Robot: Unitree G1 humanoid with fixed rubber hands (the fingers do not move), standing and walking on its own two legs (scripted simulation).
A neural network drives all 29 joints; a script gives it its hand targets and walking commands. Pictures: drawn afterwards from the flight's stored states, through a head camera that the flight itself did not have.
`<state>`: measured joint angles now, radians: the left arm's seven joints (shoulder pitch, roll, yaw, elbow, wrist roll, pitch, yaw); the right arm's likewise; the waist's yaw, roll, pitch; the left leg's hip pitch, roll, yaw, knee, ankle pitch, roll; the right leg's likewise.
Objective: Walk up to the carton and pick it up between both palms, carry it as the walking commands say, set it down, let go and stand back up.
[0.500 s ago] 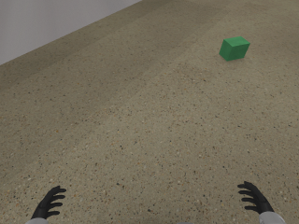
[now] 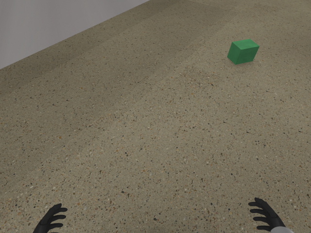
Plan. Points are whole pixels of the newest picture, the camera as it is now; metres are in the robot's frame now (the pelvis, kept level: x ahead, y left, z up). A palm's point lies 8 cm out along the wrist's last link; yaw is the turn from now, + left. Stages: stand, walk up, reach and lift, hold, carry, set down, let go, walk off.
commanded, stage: stand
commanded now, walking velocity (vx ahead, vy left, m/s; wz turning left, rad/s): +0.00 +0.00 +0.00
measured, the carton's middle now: (242, 51) +1.96 -1.03 -0.67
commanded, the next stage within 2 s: walk up in 0.86 s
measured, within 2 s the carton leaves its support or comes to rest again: neither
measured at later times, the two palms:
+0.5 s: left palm out of the picture +0.11 +0.31 -0.08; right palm out of the picture +0.11 -0.31 -0.08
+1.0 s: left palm out of the picture +0.10 +0.31 -0.08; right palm out of the picture +0.10 -0.31 -0.08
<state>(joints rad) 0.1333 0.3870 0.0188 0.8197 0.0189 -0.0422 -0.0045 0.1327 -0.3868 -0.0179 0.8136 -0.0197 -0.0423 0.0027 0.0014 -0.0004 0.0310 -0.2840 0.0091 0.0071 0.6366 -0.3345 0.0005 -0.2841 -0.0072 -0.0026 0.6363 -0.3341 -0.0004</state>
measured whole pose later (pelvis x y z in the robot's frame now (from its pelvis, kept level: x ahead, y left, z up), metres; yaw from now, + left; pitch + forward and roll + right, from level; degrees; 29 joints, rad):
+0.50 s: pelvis +0.00 +0.00 +0.02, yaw +0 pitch -2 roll +0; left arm 0.09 0.39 0.00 1.00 0.01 -0.03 0.00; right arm 0.09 -0.39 0.00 0.99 -0.01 -0.03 0.00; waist 0.00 0.00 0.04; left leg -0.16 0.01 0.01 0.42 -0.22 0.00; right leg -0.16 -0.01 0.00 0.42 -0.22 0.00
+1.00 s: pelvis +0.00 +0.00 +0.02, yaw +0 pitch -2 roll +0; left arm 0.08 0.40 0.00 1.06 0.01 -0.02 0.00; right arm 0.09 -0.39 -0.01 1.05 -0.01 -0.02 0.00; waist 0.00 0.00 0.04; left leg -0.13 0.01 0.01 0.36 -0.19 0.00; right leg -0.13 -0.01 0.00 0.36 -0.19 0.00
